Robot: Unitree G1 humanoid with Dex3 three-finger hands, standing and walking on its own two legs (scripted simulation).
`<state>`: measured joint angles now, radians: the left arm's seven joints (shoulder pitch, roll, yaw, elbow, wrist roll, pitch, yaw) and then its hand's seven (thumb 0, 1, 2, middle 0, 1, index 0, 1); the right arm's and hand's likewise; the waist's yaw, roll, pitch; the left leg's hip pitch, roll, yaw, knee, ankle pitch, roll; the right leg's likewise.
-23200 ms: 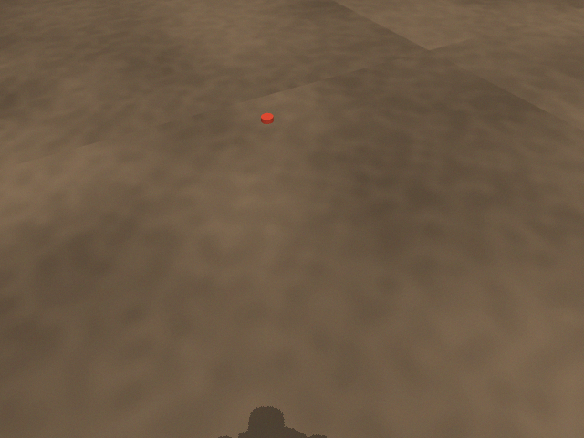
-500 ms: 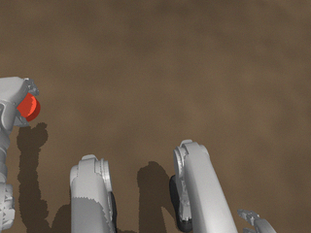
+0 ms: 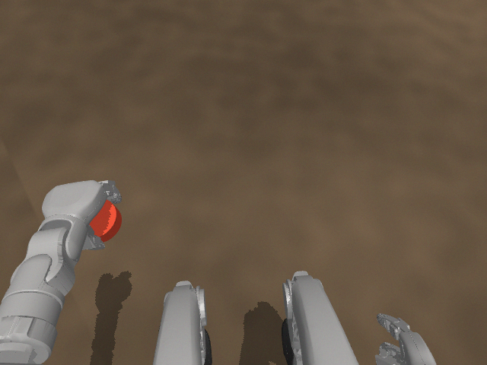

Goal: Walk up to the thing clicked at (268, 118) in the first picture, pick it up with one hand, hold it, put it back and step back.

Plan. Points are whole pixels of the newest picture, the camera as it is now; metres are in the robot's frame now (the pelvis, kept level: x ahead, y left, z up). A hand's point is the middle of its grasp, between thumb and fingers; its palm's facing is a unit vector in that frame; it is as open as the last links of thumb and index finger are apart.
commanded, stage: lift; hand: left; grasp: from above
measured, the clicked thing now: (97, 220) +0.40 +0.27 -0.10
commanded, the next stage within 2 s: hold in 0.72 s
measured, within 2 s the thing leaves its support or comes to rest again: neither
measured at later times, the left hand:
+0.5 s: hand (67, 209) +0.35 +0.23 +0.07, palm faces -0.43 -0.08 -0.90, open 9.6 cm
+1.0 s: hand (46, 171) +0.38 +0.23 +0.13, palm faces -0.45 -0.07 -0.89, open 9.6 cm
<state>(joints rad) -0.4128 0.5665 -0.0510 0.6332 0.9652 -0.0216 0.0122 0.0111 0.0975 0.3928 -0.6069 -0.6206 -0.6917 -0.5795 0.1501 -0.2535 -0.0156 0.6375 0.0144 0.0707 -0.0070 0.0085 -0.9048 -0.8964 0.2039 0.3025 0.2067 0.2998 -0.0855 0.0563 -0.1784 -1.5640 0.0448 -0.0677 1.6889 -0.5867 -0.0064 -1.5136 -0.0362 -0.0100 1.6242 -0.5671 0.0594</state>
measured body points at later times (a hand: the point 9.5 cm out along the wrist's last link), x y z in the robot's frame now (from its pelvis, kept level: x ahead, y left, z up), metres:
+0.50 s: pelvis +0.03 -0.01 +0.14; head +0.09 -0.01 +0.58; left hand +0.37 +0.23 +0.12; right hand +0.14 -0.28 +0.02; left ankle +0.08 +0.12 -0.52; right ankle +0.09 -0.16 -0.52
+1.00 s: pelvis +0.07 +0.00 +0.19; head +0.10 -0.01 +0.64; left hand +0.39 +0.23 +0.18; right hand +0.18 -0.27 +0.07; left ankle +0.08 +0.12 -0.52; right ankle +0.09 -0.16 -0.52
